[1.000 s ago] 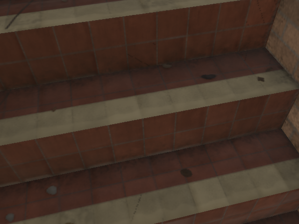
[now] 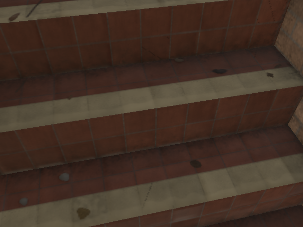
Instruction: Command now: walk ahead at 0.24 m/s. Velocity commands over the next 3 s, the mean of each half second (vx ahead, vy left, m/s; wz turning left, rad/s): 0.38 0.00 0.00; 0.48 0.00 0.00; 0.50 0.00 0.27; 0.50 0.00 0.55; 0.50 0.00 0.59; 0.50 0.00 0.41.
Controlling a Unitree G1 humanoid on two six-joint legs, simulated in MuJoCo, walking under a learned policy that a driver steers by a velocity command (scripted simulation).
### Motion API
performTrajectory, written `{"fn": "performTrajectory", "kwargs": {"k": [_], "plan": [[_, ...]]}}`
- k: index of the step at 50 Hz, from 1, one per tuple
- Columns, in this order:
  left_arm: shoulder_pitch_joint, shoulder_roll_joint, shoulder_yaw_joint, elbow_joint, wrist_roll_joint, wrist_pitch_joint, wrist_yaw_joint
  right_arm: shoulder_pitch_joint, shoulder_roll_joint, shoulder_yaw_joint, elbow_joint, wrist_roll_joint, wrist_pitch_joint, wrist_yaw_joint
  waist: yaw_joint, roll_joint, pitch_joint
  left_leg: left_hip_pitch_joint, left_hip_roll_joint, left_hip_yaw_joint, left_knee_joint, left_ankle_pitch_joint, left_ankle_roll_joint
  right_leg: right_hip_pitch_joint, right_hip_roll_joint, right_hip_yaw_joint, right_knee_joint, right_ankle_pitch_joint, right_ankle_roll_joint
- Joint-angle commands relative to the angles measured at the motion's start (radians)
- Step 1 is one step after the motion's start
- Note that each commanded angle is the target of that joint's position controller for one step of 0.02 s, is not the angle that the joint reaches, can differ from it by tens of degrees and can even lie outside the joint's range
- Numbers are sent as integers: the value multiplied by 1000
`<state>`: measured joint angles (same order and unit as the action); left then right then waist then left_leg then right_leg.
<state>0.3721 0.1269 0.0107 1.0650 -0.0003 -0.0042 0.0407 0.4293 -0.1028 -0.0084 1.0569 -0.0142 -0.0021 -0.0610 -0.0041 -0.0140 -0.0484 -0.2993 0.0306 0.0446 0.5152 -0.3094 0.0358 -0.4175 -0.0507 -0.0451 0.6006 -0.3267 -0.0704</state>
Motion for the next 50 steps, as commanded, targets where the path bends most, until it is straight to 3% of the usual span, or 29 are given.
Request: {"fn": "performTrajectory", "kwargs": {"k": [1, 3, 4, 6, 7, 8, 9, 10, 11, 12, 15, 19, 22, 24, 25, 27, 28, 29, 30, 31, 32, 34, 36, 37, 39, 41, 44, 47, 50], "plan": [[-75, 6, 4, -82, 19, -18, -15, 104, -172, -54, 6, 3, -2, -4, -56, 270, 105, -79, 316, -459, -376, -528, 264, -236, 5, -47, 488, -3, -26], [-37, 25, 22, -115, 32, -26, -21, -84, -197, -69, -23, -10, -20, -3, 40, 194, 63, -150, 289, -392, -328, -361, 271, -252, -42, 41, 849, -56, -3], [6, 44, 22, -137, 20, -35, -32, -129, -197, -67, -35, -12, -27, -4, 92, 104, 49, -127, 233, -274, -308, -328, 205, -210, -72, 57, 584, -81, -10], [104, 19, 7, -91, -23, -41, -24, -113, -134, -50, -9, 0, -11, -23, 117, -12, 107, -171, 84, -112, -153, -317, 192, 32, 47, -165, -20, -98, -24], [147, 13, 1, -55, -29, -35, -11, -22, -155, -54, 26, -13, 0, -32, 89, 30, 112, -215, 102, -137, -87, -330, 227, 181, 112, -216, -173, -108, -36], [251, 12, -1, -17, -10, -30, 4, -23, -135, -52, 20, -21, 2, -16, 105, -25, 79, -297, 78, -108, 143, -305, 217, 324, 74, -134, -193, -49, -32], [382, 31, 0, 26, 3, -29, 11, -108, -74, -36, -19, -14, -16, 17, 147, -161, 10, -510, 33, -46, 484, -178, 168, 505, -83, 121, -200, -104, -28], [366, 156, 26, 9, 25, -27, 18, -153, -42, -32, -68, 10, -42, 43, 134, -321, -13, -685, -40, -23, 758, -106, 101, 504, -314, 582, -468, -368, -79], [274, 169, 38, -6, 43, -37, 22, -124, -61, -38, -75, -15, -58, 55, 81, -298, 42, -733, -13, -83, 1048, -30, 70, 352, -407, 844, -583, -628, -150], [153, 137, 32, -8, 27, -51, 14, -224, -55, -36, -114, -28, -69, 57, 36, -162, 163, -839, 29, -86, 1307, 83, 49, 265, -383, 705, -531, -496, -142], [176, 42, 10, 47, 26, -105, -19, -304, 2, 1, -206, -34, -85, 65, 17, 45, 127, -988, 45, -61, 1641, 177, 79, 276, -243, 353, -355, -167, -95], [244, 25, 4, 96, 53, -139, -43, -410, 70, 36, -303, -3, -59, 53, 23, -28, 150, -1180, -11, -41, 1973, 50, 136, 286, -240, 299, -371, -74, -134], [206, 28, -8, 68, 41, -139, -33, -574, 44, 54, -415, 14, -48, 39, 3, 11, 222, -1188, 22, -2, 1778, 26, 138, 191, -221, 188, -483, -48, -104], [217, -2, -26, 80, 3, -128, -13, -652, 13, 67, -466, 16, -36, 47, 23, 5, 226, -888, 35, 134, 1359, 86, 131, 25, -141, 74, -625, 195, -100], [247, 45, -15, 86, -28, -122, 12, -666, 47, 94, -462, 54, -24, 49, 55, -51, 199, -697, 32, 203, 1084, -61, 147, 25, -151, 10, -757, 419, -113], [245, 85, -24, 64, -72, -127, 36, -383, 42, 94, -353, 89, -18, 27, -57, -112, -49, -212, -112, 255, 937, -261, 171, 136, -172, -84, -438, 1725, -168], [234, 214, 12, 57, -75, -145, 24, -143, -3, 68, -300, 73, -11, 17, -176, -212, -193, -116, -128, 215, 872, -298, 190, 276, -253, -56, -171, 2140, -199], [266, 220, 26, 26, -89, -162, -7, -91, -79, 44, -268, 50, -23, 18, -148, -160, -343, 85, -116, 101, 719, -295, 207, 247, -220, -25, 62, 2055, -170], [296, 231, 36, -1, -71, -181, -45, -54, -159, 8, -230, 30, -20, 14, -127, 20, -466, 247, 31, -244, 500, -499, 254, 81, -142, 20, 315, 1735, -143], [98, 226, 57, -47, -27, -194, -89, 44, -259, -38, -157, -14, 22, -5, -201, 288, -466, 218, 160, -757, 37, -785, 332, -112, 98, 4, 759, 815, -126], [-66, 150, 69, -139, 51, -185, -108, -77, -271, -68, -146, -18, 26, -16, -149, 196, -353, 124, 216, -926, -167, -788, 309, -320, 168, 191, 1240, 449, -110], [-211, -46, 22, -277, 76, -135, -93, -217, -142, -52, -55, -18, -6, -6, -16, -14, -1, -201, 239, -661, -46, -685, 179, -557, 123, 205, 1413, 478, -122], [-101, -115, -10, -290, 45, -106, -71, -243, 12, -16, 35, -40, -34, 14, 94, 10, 101, -322, 192, -428, -27, -474, 111, -649, 136, 220, 1523, 364, -121], [-48, -116, -20, -288, 42, -103, -69, -232, 41, -8, 43, -46, -56, 31, 115, -3, 102, -315, 178, -350, -59, -365, 100, -665, 135, 228, 1515, 364, -122], [-47, -120, -33, -288, 29, -86, -55, -178, 14, -5, 74, -26, -92, 52, 128, 3, 123, -281, 173, -218, -86, -217, 91, -740, 123, 222, 1469, 372, -110], [-98, -51, -24, -299, 16, -64, -37, -183, -51, -7, 43, -9, -130, 64, 125, -34, 130, -340, 165, -144, -148, -151, 108, -687, 124, 165, 1366, 407, -81], [-192, -38, -12, -312, 15, -40, -9, -41, -114, -26, 65, 14, -164, 54, 71, 44, 110, -128, 237, -226, -229, -224, 167, -878, 87, 121, 1589, 338, -53], [-385, -51, -19, -395, 13, -45, 6, 70, -122, -36, 80, -2, -183, 47, 1, 106, 131, 138, 290, -269, -299, -249, 167, -1140, 45, 123, 1754, 178, -68], [-534, -45, -23, -480, 16, -46, -18, 108, -108, -41, 46, -28, -182, 31, -49, 83, 145, 245, 302, -238, -364, -213, 166, -1201, -27, 51, 1656, 90, -47]]}}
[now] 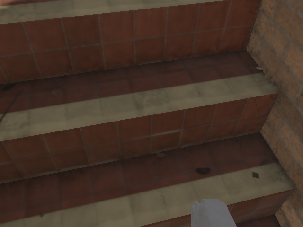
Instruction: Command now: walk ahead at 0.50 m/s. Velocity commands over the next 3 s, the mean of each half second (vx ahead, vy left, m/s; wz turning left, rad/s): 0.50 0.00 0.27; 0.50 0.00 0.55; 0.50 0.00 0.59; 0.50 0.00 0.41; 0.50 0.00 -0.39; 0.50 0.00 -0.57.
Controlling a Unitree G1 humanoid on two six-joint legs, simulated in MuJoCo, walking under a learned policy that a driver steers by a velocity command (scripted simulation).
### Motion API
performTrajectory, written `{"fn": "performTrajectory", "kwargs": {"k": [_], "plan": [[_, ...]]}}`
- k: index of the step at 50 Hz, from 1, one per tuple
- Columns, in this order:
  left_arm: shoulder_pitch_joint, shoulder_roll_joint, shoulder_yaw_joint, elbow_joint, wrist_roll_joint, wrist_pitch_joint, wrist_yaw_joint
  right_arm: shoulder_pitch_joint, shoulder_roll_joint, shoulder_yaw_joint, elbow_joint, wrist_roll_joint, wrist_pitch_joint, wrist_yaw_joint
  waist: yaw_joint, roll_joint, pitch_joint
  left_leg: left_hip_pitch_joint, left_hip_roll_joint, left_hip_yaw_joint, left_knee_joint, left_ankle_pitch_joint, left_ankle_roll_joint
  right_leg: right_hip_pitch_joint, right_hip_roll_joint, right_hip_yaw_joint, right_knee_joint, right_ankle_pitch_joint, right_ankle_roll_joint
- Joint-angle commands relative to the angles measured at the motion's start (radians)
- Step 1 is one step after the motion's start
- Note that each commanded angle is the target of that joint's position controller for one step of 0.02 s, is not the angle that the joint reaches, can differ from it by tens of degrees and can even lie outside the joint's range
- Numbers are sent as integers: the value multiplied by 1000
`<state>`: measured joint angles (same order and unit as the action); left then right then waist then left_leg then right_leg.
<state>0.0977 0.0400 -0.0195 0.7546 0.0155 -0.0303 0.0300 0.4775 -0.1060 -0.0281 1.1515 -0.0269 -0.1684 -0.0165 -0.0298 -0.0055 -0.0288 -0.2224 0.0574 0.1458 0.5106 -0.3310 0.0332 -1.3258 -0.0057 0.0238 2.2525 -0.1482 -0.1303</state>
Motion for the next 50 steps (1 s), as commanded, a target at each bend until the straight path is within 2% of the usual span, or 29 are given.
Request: {"fn": "performTrajectory", "kwargs": {"k": [1, 5, 6, 7, 8, 9, 10, 11, 12, 14, 16, 20, 22, 24, 27, 29, 31, 32, 33, 35, 37, 38, 39, 40, 41, 42, 44, 47, 50], "plan": [[-289, 42, 11, -198, 4, -12, -16, 63, -110, -29, -59, -21, -16, -15, -33, 80, 118, 204, 282, -315, -389, -155, 170, -293, -92, -34, -32, -128, 10], [-360, 24, -21, -287, 11, 23, -45, 118, -121, -43, -71, 25, 5, -41, -74, 128, 86, 224, 194, -188, -598, 107, 208, -18, -151, -196, -553, -211, 6], [-409, -23, -45, -308, -22, 22, -53, 89, -114, -46, -77, 46, 14, -46, -80, 158, 126, 95, 185, -153, -684, 304, 213, 254, -141, -213, -862, -333, -32], [-270, -12, -32, -240, -55, 26, -48, 50, -127, -39, -107, 55, 15, -40, -27, 130, -10, 4, 156, -79, -574, 759, 247, 626, -30, -324, -993, -368, -32], [-35, 27, 2, -163, -53, 31, -33, 112, -189, -41, -103, 54, -14, -22, 47, 190, -176, 103, 213, -79, -302, 1496, 251, 860, 62, -323, -973, -418, -42], [191, 116, 35, -126, -36, 32, -17, 95, -280, -63, -101, 82, -48, 13, 175, 246, -353, 169, 240, -106, -50, 1720, 217, 1053, 76, -198, -1092, -377, -55], [334, 220, 75, -88, 15, 17, -1, 66, -276, -76, -151, 114, -69, 54, 217, 140, -455, -51, 141, -166, 263, 1476, 153, 1240, -105, 183, -1255, -524, -104], [399, 329, 115, -74, 60, 29, 18, -21, -224, -81, -230, 97, -63, 87, 257, -115, -485, -293, -29, -234, 623, 814, 112, 1321, -318, 693, -1692, -830, -131], [326, 390, 143, -65, 45, 37, 23, -161, -156, -95, -289, 30, -43, 82, 262, -161, -437, -486, -121, -398, 1165, 394, 82, 1248, -387, 984, -1974, -959, -93], [51, 328, 134, -15, -5, -8, 5, -307, 18, -61, -466, -13, -9, 49, 75, -82, -193, -728, -75, -374, 1614, 494, 46, 967, -440, 758, -1865, -893, -29], [2, 110, 74, 122, 26, -37, -13, -275, 80, -26, -486, -10, 26, 21, -70, 6, 20, -821, -88, -332, 1694, 545, 89, 744, -351, 330, -1722, -556, 20], [71, 138, 65, 192, 24, -88, -13, -214, 70, -6, -469, 23, 105, 4, -92, -67, 129, -1004, -118, -293, 1658, 362, 94, 789, -305, -44, -1876, -226, 69], [196, 158, 55, 235, 11, -106, 6, -305, 74, -3, -506, 51, 129, -18, -63, -50, 155, -1154, -136, -279, 1912, 246, 104, 892, -349, -62, -1966, -203, 50], [234, 193, 57, 246, -1, -116, 5, -316, 83, 8, -527, 46, 145, -42, -81, -24, 178, -1280, -145, -302, 1992, 168, 118, 987, -337, -102, -2002, -193, 67], [228, 230, 62, 200, 1, -96, 23, -512, 26, 13, -617, 43, 163, -20, -51, 43, 158, -1146, -137, -165, 1586, 216, 107, 945, -249, -258, -2110, -184, 90], [372, 349, 99, 218, -12, -98, 51, -628, 36, 23, -683, 37, 197, 10, 19, -96, 82, -1151, -57, 3, 1456, 61, 128, 1171, -302, -246, -2298, -122, 22], [511, 309, 99, 247, -17, -92, 77, -605, 69, 23, -670, 10, 227, 13, 63, -97, 17, -1299, -12, -23, 1523, -75, 157, 1522, -287, -256, -2197, -18, 10], [534, 278, 88, 226, -40, -78, 75, -682, 69, 27, -651, 28, 230, 21, 104, -47, 51, -1287, -15, 40, 1430, -136, 174, 1570, -280, -308, -2184, 258, 41], [485, 272, 83, 195, -47, -71, 85, -689, 83, 45, -666, 28, 224, 30, 74, -49, 55, -1069, -31, 85, 1158, -168, 200, 1473, -238, -374, -2188, 652, 65], [435, 328, 79, 164, -73, -89, 108, -487, 46, 51, -614, -7, 235, 31, -49, -136, -87, -671, -128, 179, 1003, -227, 212, 1440, -347, -376, -1997, 1797, 25], [279, 500, 117, 94, -105, -122, 28, -133, -96, 3, -542, -15, 229, 1, -206, -231, -400, -145, -215, 58, 796, -302, 180, 1419, -390, -318, -1621, 2064, -118], [283, 511, 125, 50, -101, -127, -17, -128, -150, -28, -535, -3, 223, 10, -203, -228, -435, -17, -258, -60, 524, -328, 172, 1377, -343, -292, -1396, 1749, -111], [283, 385, 103, -36, -48, -142, -51, -245, -245, -58, -531, -4, 228, 8, -101, -82, -396, 145, -134, -530, 295, -510, 248, 964, -202, -183, -1090, 958, -24], [135, 317, 104, -125, -23, -150, -85, -293, -328, -105, -554, -32, 237, -7, -105, 115, -443, 178, 105, -1228, -153, -812, 329, 620, 32, -16, -521, 145, 57], [28, 251, 103, -183, 35, -144, -81, -378, -278, -105, -566, -18, 214, -10, -67, 6, -415, 65, 128, -1314, -295, -782, 211, 522, 24, 197, -167, 169, 58], [5, 187, 82, -245, 59, -128, -62, -382, -233, -88, -509, -12, 169, -2, 4, -22, -266, -76, 106, -1182, -241, -684, 135, 446, 5, 172, -62, 213, 48], [35, 82, 31, -247, 50, -95, -25, -304, -137, -62, -357, -5, 113, 3, 66, -111, 67, -282, 12, -790, -73, -322, 100, 259, -18, 87, 7, 154, 19], [18, 71, -3, -251, 23, -57, 7, -191, -144, -54, -281, -3, 76, 36, 61, -61, 149, -222, -62, -474, -66, 166, 41, 108, -51, 5, -80, -7, 29], [-157, 27, -23, -306, 34, -41, 40, -38, -155, -51, -196, -35, 55, 62, -11, 160, 83, -20, -52, -469, -88, 305, 33, -190, -33, -73, 227, -211, 13]]}}
Over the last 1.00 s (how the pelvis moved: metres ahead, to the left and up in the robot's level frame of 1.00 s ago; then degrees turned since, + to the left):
0.30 -0.04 0.21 0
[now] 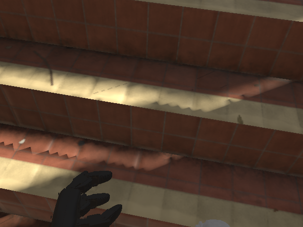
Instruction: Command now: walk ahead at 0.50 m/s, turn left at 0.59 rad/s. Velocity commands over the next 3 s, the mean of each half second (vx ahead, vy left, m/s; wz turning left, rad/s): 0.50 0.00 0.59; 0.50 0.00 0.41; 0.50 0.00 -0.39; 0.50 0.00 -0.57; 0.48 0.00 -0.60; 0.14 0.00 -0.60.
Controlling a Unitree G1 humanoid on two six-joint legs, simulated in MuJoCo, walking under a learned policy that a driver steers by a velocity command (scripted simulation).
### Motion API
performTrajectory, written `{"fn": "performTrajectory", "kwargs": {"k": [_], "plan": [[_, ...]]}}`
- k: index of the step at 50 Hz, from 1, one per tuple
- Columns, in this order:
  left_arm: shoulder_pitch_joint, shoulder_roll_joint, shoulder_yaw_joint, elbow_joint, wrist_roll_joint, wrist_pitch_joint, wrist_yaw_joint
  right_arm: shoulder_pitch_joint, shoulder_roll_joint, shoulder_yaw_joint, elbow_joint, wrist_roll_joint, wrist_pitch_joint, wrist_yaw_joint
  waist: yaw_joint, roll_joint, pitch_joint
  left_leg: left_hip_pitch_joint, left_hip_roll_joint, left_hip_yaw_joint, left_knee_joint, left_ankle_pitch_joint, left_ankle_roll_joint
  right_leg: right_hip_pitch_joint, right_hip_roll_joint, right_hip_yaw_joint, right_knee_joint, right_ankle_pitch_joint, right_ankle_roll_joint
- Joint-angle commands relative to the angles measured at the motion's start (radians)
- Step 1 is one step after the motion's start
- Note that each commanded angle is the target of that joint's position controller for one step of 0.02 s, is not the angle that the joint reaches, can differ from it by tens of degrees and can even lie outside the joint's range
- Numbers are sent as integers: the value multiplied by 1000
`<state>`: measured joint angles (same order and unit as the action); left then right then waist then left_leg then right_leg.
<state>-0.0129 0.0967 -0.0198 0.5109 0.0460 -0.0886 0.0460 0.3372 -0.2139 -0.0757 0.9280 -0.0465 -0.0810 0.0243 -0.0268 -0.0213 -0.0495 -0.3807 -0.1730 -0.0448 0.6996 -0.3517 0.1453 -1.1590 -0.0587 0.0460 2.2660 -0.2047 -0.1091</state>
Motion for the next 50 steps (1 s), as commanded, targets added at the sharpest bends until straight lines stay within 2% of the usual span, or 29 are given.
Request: {"fn": "performTrajectory", "kwargs": {"k": [1, 2, 4, 6, 7, 8, 10, 11, 12, 13, 14, 15, 17, 21, 23, 28, 30, 32, 33, 35, 37, 38, 39, 40, 41, 43, 45, 48, 50], "plan": [[-107, -39, -31, -88, 3, 18, 25, 113, -50, 0, 27, -13, -36, 23, -23, 157, 114, 126, 188, -283, -317, 270, -84, -394, 11, -101, 194, -161, -7], [-185, -56, -43, -111, 8, 14, 24, 88, -60, -6, 30, -9, -36, 27, -12, 150, 90, 30, 165, -243, -369, 263, -83, -292, 34, -144, 90, -143, -17], [-341, -37, -50, -170, 18, 22, 20, 94, -80, -10, 28, 14, -26, -16, -47, 110, 89, -66, 206, -326, -544, 364, -35, -142, 26, -172, -123, -100, 5], [-299, -44, -50, -155, 5, 25, 30, 135, -103, -20, 24, 13, 16, -65, -29, 170, -14, 105, 253, -301, -548, 821, 23, -22, 25, -193, -285, -105, 8], [-206, -24, -46, -103, -7, 21, 23, 101, -113, -26, -6, 29, 33, -78, -4, 123, -98, 127, 224, -157, -519, 1119, -1, 179, 59, -234, -514, -140, 2], [-57, -30, -45, -31, -13, 28, 23, 1, -131, -35, -42, 31, 42, -82, 72, 165, -220, 124, 234, -84, -433, 1596, -4, 422, 100, -248, -643, -174, -30], [147, 66, -6, 27, -63, 45, 38, -106, -216, -73, -126, 36, 3, -81, 169, 203, -392, 207, 310, -161, -250, 2038, 34, 752, 131, -152, -977, -173, 13], [222, 122, 14, 68, -71, 45, 40, -130, -240, -83, -140, 49, -28, -58, 213, 161, -429, 262, 290, -164, -61, 2028, 41, 856, 161, -131, -1240, -200, 32], [214, 217, 60, 104, -52, 6, 32, -40, -103, -69, -199, 53, -21, -28, 89, -124, -568, -133, 47, -185, 428, 1209, -100, 1277, -72, 345, -1486, -385, -134], [126, 221, 77, 102, -26, 10, 30, -18, -57, -40, -202, -9, -24, -20, 73, -329, -700, -263, 17, -238, 1039, 285, -116, 1257, -314, 702, -1625, -247, -218], [160, 118, 60, 189, -53, 42, 7, -131, 20, -11, -221, -62, -32, -3, 72, -176, -474, -324, 103, -188, 1132, 345, -69, 1033, -82, 364, -1510, -229, -141], [83, 84, 60, 192, -26, 49, 33, -64, 5, -27, -253, -50, 2, -17, -39, -109, -335, -481, 78, -202, 1291, 317, -83, 892, -219, 508, -1694, -452, -156], [53, 28, 54, 272, -17, 22, 50, -77, 24, 8, -276, -71, 75, -14, -99, 40, -85, -550, 128, -165, 1297, 322, -34, 650, -194, 463, -1741, -621, -86], [173, 75, 67, 354, -5, -16, 35, -83, 81, 31, -283, -13, 127, -6, -106, 63, 113, -649, 100, -150, 1236, 357, -57, 571, -177, 188, -1770, -452, -22], [193, 172, 94, 337, -8, -41, 30, -130, 49, 22, -320, -10, 112, 2, -93, 9, 101, -690, 117, -143, 1155, 344, -68, 643, -204, 136, -1842, -462, -33], [229, 233, 115, 269, -16, -52, 23, -192, -28, -14, -348, 22, 123, 4, -69, -79, 104, -639, 197, -81, 890, 325, -122, 753, -296, 6, -1966, -412, -45], [204, 272, 124, 244, -19, -35, 36, -230, -17, -4, -370, 46, 125, 24, -65, -151, 103, -425, 282, 7, 483, 241, -112, 721, -293, -121, -2050, -463, 12], [250, 322, 136, 230, -23, -21, 46, -271, -20, -9, -371, 74, 129, 52, 4, -206, 70, -163, 275, 142, 263, 85, -71, 743, -289, -206, -2143, -430, -6], [254, 323, 140, 232, -34, -15, 44, -226, -19, -16, -365, 63, 129, 50, -4, -194, 59, -119, 280, 146, 187, 111, -49, 806, -309, -206, -2138, -408, -16], [334, 327, 138, 243, -15, 5, 36, -215, -35, -25, -353, 38, 119, 49, 24, -119, 103, -123, 244, 193, -3, 89, -30, 967, -326, -210, -2079, -380, -4], [382, 318, 133, 268, -6, 33, 3, -103, -33, -28, -291, 41, 79, 56, -2, -7, 37, 16, 166, 245, -255, 100, -12, 1075, -252, -281, -1808, -144, 1], [418, 308, 124, 266, -14, 39, -13, 23, -31, -33, -225, 22, 52, 53, -34, 49, -12, 191, 107, 239, -254, 122, -21, 1019, -192, -318, -1535, 75, 17], [352, 270, 108, 219, -19, 36, -26, 81, -29, -29, -221, 17, 33, 54, -74, 27, -11, 253, 140, 142, -207, 137, -67, 877, -165, -301, -1326, 80, 26], [285, 203, 92, 107, -56, 26, -32, 166, -170, -64, -205, -4, 48, 23, -100, 372, -128, 538, 373, -365, -348, -11, 60, 456, -21, -322, -1096, -165, 134], [308, 165, 82, 134, -47, 13, -34, 201, -180, -72, -195, 17, 60, 0, -116, 357, -175, 545, 442, -544, -495, -65, 95, 369, -3, -199, -742, -240, 144], [251, 107, 62, 153, -86, -19, -11, 95, -144, -46, -206, -40, 59, -17, -90, 152, -152, 466, 489, -393, -389, 181, 122, 229, -18, -93, -187, -124, 98], [75, 68, 37, 68, -60, -18, -1, 139, -124, -28, -145, -27, 21, -28, -74, 55, -94, 458, 506, -311, -363, 315, 105, 56, -11, -38, 40, -152, 30], [28, 55, 29, 10, -54, 11, -26, 143, -80, -3, -72, -29, -31, -31, -25, 32, 47, 415, 524, -250, -419, 108, 82, -166, 57, 96, 130, -246, -32], [47, 26, 26, 9, -74, 38, -6, 138, -65, 13, -45, -29, -39, -32, 6, 60, 104, 404, 582, -187, -480, 116, 75, -338, 118, 90, 416, -302, -43]]}}
Over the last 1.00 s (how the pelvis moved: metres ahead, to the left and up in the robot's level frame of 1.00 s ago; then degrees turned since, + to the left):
0.48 -0.02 0.39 25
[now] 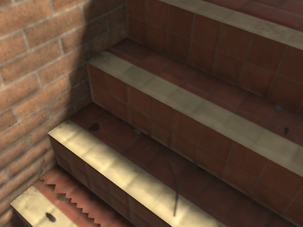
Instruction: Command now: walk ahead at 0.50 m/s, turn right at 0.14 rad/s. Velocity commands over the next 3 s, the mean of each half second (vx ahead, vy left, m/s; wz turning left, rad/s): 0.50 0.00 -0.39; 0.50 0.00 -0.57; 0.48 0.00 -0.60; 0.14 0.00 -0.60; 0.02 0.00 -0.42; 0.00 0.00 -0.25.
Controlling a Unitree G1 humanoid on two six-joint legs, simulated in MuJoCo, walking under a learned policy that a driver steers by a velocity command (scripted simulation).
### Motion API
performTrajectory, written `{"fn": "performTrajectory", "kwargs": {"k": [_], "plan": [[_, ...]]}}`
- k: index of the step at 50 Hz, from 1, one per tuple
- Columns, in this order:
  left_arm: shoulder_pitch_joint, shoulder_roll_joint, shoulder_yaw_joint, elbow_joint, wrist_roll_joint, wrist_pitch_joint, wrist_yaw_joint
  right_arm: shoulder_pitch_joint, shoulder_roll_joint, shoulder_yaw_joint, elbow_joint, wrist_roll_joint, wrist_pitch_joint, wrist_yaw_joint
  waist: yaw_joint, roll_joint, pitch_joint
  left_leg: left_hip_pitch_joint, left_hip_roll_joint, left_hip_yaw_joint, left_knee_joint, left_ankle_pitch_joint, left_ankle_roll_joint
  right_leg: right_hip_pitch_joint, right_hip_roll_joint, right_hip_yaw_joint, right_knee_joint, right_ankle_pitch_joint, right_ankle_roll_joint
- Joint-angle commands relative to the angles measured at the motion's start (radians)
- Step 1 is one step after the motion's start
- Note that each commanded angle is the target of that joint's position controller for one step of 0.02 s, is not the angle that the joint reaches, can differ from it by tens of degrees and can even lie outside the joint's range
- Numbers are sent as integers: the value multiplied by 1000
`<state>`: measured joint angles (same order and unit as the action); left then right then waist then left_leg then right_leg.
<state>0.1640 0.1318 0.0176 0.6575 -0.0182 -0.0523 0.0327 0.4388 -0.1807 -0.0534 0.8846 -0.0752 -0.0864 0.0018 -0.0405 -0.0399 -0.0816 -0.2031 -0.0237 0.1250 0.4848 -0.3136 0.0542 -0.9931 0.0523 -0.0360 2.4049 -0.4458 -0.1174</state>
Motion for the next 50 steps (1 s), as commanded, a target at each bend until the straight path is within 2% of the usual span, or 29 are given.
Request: {"fn": "performTrajectory", "kwargs": {"k": [1, 3, 5, 7, 8, 9, 10, 11, 12, 13, 14, 16, 17, 20, 23, 26, 31, 35, 38, 39, 40, 42, 43, 44, 45, 46, 47, 48, 50], "plan": [[-135, -29, -18, -149, -5, 16, 17, 11, -102, -6, 9, 6, -35, -7, 48, 67, 173, 158, 425, -289, -279, 100, 130, -535, 16, 171, 302, -39, -36], [-244, -10, -27, -221, -9, 38, 26, -112, -108, 15, -2, 18, -32, 1, 96, 40, 297, -155, 329, -97, -411, 38, 57, -370, -7, 75, -59, 5, -7], [-292, 14, -32, -256, -6, 86, 24, -106, -125, 30, 23, 67, -37, -26, 77, 75, 340, -314, 231, 38, -592, 356, 79, -79, -21, -88, -439, 49, -1], [-18, 4, -38, -141, -6, 92, 7, -185, -189, 24, -1, 113, -51, -43, 203, 143, 102, -281, 225, 180, -474, 1498, 103, 471, 6, -223, -657, 80, -42], [122, 36, -23, -54, -33, 93, 2, -183, -296, 1, -19, 152, -54, -67, 250, 153, -105, -127, 250, 174, -333, 1937, 123, 639, 69, -214, -753, 82, -39], [195, 55, -13, -58, -30, 82, 9, -153, -376, -26, -40, 170, -70, -49, 272, 265, -156, -6, 304, 124, -163, 2243, 136, 672, 78, -194, -883, -38, -28], [164, 104, -5, -43, -14, 57, 12, -128, -314, -29, -67, 189, -59, -24, 237, 234, -189, 82, 302, 55, 90, 2274, 128, 673, 120, -108, -1103, -134, -44], [167, 143, 10, 9, -37, 47, 11, -99, -293, -31, -112, 188, -45, -14, 205, 84, -257, 12, 223, 52, 341, 1984, 96, 794, 168, -24, -1290, -123, -71], [315, 138, 26, 60, -19, 63, 14, -222, -272, -28, -156, 145, -56, -1, 275, 51, -269, -108, 197, 1, 552, 1220, 96, 904, 112, 116, -1518, 16, -87], [160, 163, 56, 111, 4, 83, 18, -294, -104, 10, -207, 57, -43, 23, 152, -175, -188, -314, 33, -70, 881, 381, 54, 820, 125, 291, -1656, 5, -131], [75, 132, 56, 83, 51, 90, 0, -347, 37, 57, -254, 0, -49, 36, 89, -14, -109, -479, -43, -214, 1281, 310, 27, 714, 62, 452, -1651, 5, -195], [20, 76, 30, 90, 62, 75, 27, -226, 78, 70, -349, -40, -37, 54, -53, -28, -16, -604, -51, -243, 1417, 344, -4, 427, -58, 796, -1977, -374, -178], [16, 79, 32, 111, 62, 47, 28, -259, 78, 75, -387, -53, -21, 50, -72, 32, 47, -681, -30, -243, 1454, 308, -15, 371, -62, 784, -1965, -365, -178], [70, 88, 39, 170, 50, 0, 10, -299, 49, 77, -393, -15, -5, 13, -33, 63, 120, -876, -8, -201, 1566, 274, -35, 439, -56, 663, -1975, -183, -183], [130, 142, 52, 160, 24, -8, 16, -346, 24, 81, -404, 1, -4, 16, 4, 102, 170, -911, 60, -154, 1271, 274, -57, 480, -58, 537, -2001, -99, -164], [141, 154, 70, 126, 29, -13, 42, -360, 5, 60, -375, 27, 22, 6, 48, 33, 76, -758, 69, -96, 1153, 390, -53, 495, -94, 524, -2018, 65, -177], [320, 194, 105, 127, 41, -47, 35, -551, 39, 60, -405, 3, 17, 15, 187, -58, 106, -1245, 76, -152, 1363, 197, -7, 1006, -185, 737, -2080, -89, -230], [442, 178, 106, 181, 39, -88, 57, -778, 55, 78, -524, -11, -9, 10, 250, -150, 201, -1648, 99, -239, 1657, -263, 1, 1287, -265, 747, -2075, 247, -243], [410, 200, 116, 214, 15, -94, 51, -944, 73, 114, -679, -8, 19, 7, 233, -132, 190, -1402, 133, -225, 1391, -413, 16, 1071, -230, 624, -2244, 376, -162], [346, 240, 126, 193, 3, -84, 46, -899, 38, 110, -705, -10, 39, 7, 188, -110, 172, -1189, 154, -171, 1210, -369, 28, 966, -233, 570, -2349, 398, -147], [176, 220, 111, 132, -30, -60, 37, -799, 75, 135, -681, 28, 60, 22, 103, -51, 96, -561, 129, -19, 812, -286, 49, 567, -177, 446, -2524, 470, -139], [156, 335, 136, 110, -38, -87, -6, -215, -54, 17, -469, 87, 91, -16, -112, -117, -302, 145, -28, 36, 789, -172, 32, 605, -183, 376, -2162, 1634, -108], [144, 396, 159, 134, -41, -132, -40, -40, -145, -34, -431, 74, 82, -34, -221, -88, -427, 230, 0, -66, 639, -196, 50, 698, -177, 395, -1854, 1669, -62], [89, 305, 140, 86, -77, -140, -73, 19, -242, -64, -372, 24, 60, -44, -231, 236, -501, 366, 182, -516, 365, -479, 113, 468, -15, 383, -1513, 1370, -1], [101, 173, 115, 48, -11, -141, -83, -49, -300, -79, -372, 43, 71, -63, -197, 579, -468, 246, 395, -961, -16, -458, 163, 368, 129, 328, -976, 373, 47], [120, 122, 105, 23, 55, -138, -82, -182, -219, -65, -381, 64, 85, -58, -107, 488, -417, 103, 385, -1078, -75, -486, 162, 292, 100, 374, -598, 341, 62], [60, 50, 88, -17, 75, -131, -70, -258, -175, -49, -344, 65, 73, -56, -41, 407, -269, 1, 358, -955, -67, -623, 142, 194, 56, 328, -440, 445, 58], [41, 16, 71, -33, 88, -119, -60, -323, -101, -31, -280, 65, 60, -62, 34, 298, -94, -108, 346, -788, 29, -587, 140, 83, 29, 253, -363, 533, 43], [0, -10, 34, -72, 88, -74, -55, -295, 2, -8, -164, 32, 25, -48, 91, 68, 59, -243, 310, -521, 61, -277, 115, 0, 38, 215, -230, 494, 32]]}}
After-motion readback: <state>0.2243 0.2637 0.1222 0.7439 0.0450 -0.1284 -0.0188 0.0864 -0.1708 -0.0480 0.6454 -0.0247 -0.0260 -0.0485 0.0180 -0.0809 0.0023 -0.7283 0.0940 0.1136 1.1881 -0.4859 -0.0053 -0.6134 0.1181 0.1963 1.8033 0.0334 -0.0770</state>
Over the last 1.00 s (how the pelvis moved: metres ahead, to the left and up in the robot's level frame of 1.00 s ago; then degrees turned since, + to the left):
0.32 0.17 0.22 28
